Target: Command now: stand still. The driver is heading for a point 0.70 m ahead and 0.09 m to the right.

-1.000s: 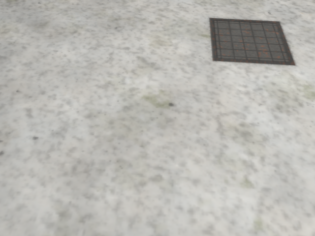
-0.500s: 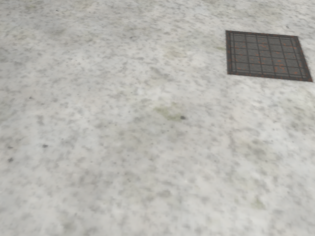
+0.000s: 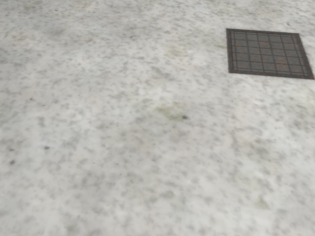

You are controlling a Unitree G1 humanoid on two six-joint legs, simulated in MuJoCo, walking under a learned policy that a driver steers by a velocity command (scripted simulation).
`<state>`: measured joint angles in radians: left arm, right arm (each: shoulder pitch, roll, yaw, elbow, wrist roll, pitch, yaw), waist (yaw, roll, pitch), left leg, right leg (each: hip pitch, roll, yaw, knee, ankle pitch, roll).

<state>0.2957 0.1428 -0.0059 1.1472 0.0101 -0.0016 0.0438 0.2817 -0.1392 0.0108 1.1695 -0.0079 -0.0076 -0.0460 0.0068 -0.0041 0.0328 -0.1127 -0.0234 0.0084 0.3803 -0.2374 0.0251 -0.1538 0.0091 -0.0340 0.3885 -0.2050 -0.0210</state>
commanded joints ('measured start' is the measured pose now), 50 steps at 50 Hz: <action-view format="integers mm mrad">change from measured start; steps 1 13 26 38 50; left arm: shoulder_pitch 73 87 460 297 231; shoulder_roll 70 78 219 81 115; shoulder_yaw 10 23 94 29 54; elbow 0 -1 -2 -37 -103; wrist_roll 0 8 10 8 -3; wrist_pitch -3 7 -71 -106 -92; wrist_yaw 3 -4 -31 -24 -37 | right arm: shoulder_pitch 70 119 30 -258 65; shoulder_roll -74 -106 -30 -59 -246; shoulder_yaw -9 -31 -47 -55 -121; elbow -5 -12 -147 -257 -181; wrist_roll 0 -5 -8 -19 -2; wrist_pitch -4 9 -57 -39 -52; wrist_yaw -3 2 36 80 54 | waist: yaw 1 -8 164 24 -76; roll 8 41 -337 -81 78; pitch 48 82 30 116 -156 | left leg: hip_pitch -61 -124 -632 -601 277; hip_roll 107 75 -43 52 401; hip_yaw -100 -126 76 102 -641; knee -73 -78 502 454 -158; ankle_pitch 133 -384 -288 116 -278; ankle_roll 25 77 65 19 328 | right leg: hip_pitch -5 -95 383 154 -482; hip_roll -99 -27 -363 -179 -5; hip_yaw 99 60 593 98 94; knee -60 15 -269 -240 1043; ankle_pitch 103 -343 -502 458 -200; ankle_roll -20 -49 -167 -142 -91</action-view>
